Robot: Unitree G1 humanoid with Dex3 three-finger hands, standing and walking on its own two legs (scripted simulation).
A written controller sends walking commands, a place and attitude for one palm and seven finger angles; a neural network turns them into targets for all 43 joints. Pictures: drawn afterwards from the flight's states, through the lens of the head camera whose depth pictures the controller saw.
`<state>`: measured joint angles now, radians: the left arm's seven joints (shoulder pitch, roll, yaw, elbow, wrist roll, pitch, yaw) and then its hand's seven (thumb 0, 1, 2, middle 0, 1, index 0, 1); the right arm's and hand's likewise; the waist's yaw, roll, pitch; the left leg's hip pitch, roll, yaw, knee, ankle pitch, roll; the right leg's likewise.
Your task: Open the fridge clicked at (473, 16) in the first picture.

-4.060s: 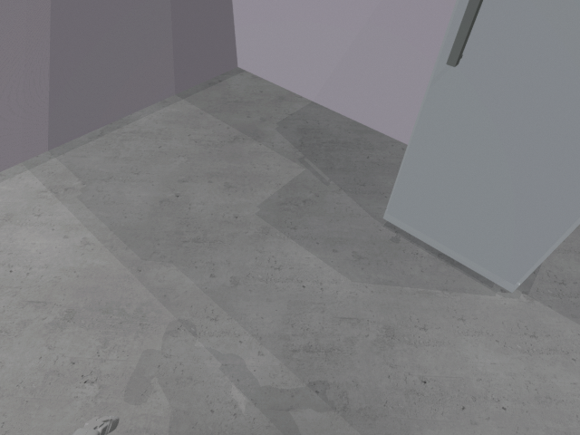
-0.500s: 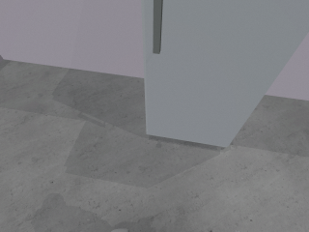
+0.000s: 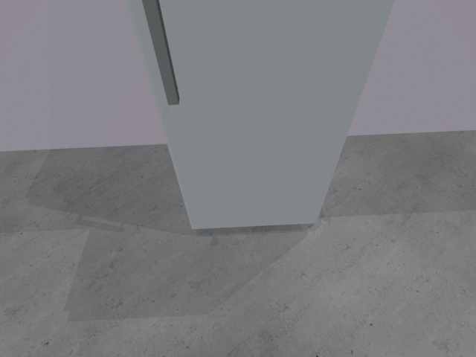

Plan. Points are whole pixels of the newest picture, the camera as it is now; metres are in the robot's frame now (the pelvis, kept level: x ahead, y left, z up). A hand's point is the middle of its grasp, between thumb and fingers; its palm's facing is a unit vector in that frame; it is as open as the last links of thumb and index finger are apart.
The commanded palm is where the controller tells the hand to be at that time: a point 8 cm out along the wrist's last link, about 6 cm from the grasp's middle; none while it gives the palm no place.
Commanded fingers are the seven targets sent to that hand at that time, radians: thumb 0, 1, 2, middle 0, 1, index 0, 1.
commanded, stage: take the last steps up to it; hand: left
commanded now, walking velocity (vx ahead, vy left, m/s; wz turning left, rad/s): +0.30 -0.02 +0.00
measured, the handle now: (153, 0) +0.71 +0.17 +0.27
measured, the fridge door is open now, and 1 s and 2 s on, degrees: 0 0 0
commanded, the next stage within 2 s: come to a stop and stand still in 0.46 s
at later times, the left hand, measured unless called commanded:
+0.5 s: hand out of the picture +0.11 +0.18 -0.18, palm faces +0.03 -0.99 -0.15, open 7.4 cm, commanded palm none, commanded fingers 0.00 0.90 0.90 -0.20 -0.30 -0.20 -0.30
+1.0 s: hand (172, 281) +0.30 +0.16 -0.15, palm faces +0.04 -0.97 -0.24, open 7.3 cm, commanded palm none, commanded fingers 0.00 0.90 0.90 -0.20 -0.30 -0.20 -0.30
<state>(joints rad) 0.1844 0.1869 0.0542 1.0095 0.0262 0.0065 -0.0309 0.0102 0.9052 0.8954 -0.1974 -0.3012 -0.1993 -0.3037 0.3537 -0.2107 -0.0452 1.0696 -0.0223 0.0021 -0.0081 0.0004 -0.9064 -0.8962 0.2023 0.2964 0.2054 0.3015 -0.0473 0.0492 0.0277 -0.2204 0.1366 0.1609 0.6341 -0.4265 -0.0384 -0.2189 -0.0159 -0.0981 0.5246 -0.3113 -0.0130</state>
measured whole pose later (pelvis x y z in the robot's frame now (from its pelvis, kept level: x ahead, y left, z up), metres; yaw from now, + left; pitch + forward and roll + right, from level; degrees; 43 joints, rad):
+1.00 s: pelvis +0.21 -0.02 +0.01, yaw +0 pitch +0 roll +2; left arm 0.11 0.15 0.04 0.98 0.03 0.02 0.04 0.00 0.91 0.89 -0.20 -0.30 -0.20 -0.30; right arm 0.19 -0.18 -0.06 1.04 0.00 0.06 -0.02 0.00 -0.91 -0.90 0.20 0.30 0.20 0.30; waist 0.01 0.01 0.10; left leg -0.36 0.01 0.05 0.92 -0.52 -0.05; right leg -0.35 -0.10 -0.12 0.51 -0.16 -0.02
